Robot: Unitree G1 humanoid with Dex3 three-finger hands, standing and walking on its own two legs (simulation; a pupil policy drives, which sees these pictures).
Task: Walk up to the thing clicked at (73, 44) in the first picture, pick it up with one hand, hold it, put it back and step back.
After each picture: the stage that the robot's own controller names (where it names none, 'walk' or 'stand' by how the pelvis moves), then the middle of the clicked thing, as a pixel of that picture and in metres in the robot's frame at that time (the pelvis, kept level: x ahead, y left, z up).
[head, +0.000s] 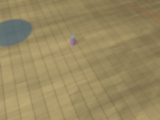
stand; (72, 40) +1.34 +0.06 -0.72
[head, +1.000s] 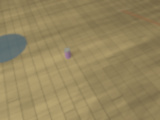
walk; (67, 53) +1.22 +0.20 -0.71
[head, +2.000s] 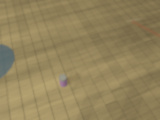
walk; (63, 80) +0.74 +0.19 -0.71
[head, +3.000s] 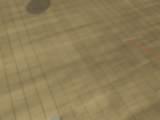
walk; out of the picture +0.41 +0.17 -0.70
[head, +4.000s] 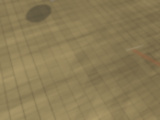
stand; out of the picture +0.27 +0.17 -0.72
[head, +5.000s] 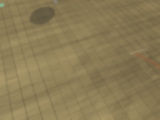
stand; out of the picture +0.26 +0.15 -0.72
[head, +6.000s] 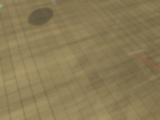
stand; out of the picture +0.26 +0.16 -0.73
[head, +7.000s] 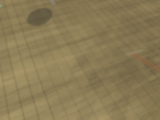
stand; out of the picture +0.26 +0.16 -0.73
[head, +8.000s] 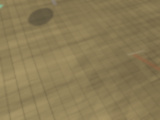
stand; out of the picture +0.25 +0.16 -0.73
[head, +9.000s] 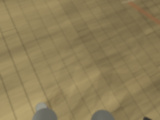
go down; (42, 109) +0.29 +0.18 -0.56
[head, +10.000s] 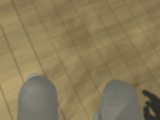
go down; (36, 82) +0.34 +0.21 -0.32
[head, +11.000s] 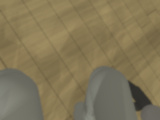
close in; out of the picture +0.31 +0.24 -0.24
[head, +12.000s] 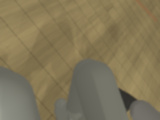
close; out of the picture +0.31 +0.25 -0.21
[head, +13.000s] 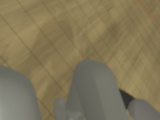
lift; out of the picture +0.31 +0.26 -0.21
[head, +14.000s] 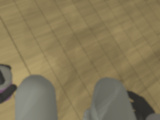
lift; (0, 85) +0.28 +0.26 -0.09
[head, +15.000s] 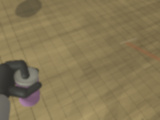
hold; (28, 87) +0.31 +0.17 +0.05
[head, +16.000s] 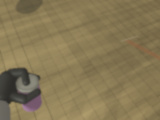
hold; (30, 93) +0.31 +0.17 +0.00
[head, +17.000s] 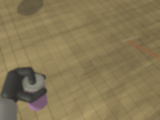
hold; (35, 92) +0.31 +0.16 +0.00
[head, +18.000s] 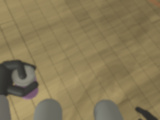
crouch; (26, 83) +0.33 +0.19 -0.07
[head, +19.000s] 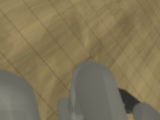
lower; out of the picture +0.34 +0.26 -0.22
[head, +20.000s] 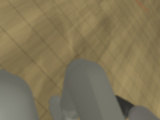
lower; out of the picture +0.36 +0.27 -0.22
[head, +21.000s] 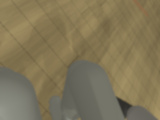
lower; out of the picture +0.35 +0.27 -0.22
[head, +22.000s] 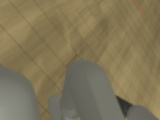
lower; out of the picture +0.35 +0.27 -0.22
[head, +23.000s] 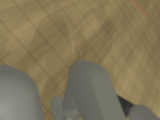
loosen; out of the picture +0.32 +0.25 -0.22
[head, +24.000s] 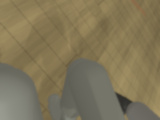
withdraw; out of the picture +0.31 +0.24 -0.23
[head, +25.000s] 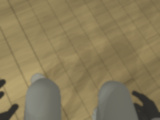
walk; (39, 81) +0.35 +0.20 -0.36
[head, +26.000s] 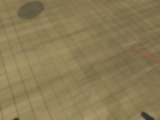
stand; out of the picture +0.27 +0.15 -0.66
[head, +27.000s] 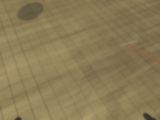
stand; out of the picture +0.28 +0.17 -0.66
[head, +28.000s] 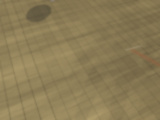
stand; out of the picture +0.29 +0.15 -0.71
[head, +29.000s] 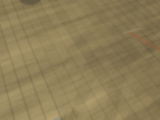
stand; out of the picture +0.33 +0.15 -0.70
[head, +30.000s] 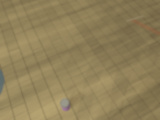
walk; (65, 105) +0.45 +0.14 -0.70
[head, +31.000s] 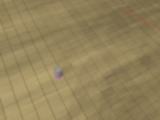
walk; (57, 72) +0.74 +0.15 -0.70
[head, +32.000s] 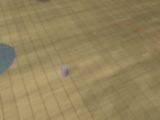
stand; (64, 71) +0.94 +0.14 -0.71
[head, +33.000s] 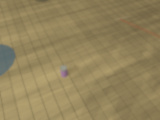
stand; (63, 71) +0.93 +0.15 -0.73
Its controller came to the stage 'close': yes
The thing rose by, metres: 0.71
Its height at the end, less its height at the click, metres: +0.00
